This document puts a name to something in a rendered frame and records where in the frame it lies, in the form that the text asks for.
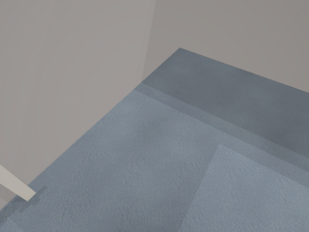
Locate panel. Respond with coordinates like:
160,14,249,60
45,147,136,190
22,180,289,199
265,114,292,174
0,164,36,201

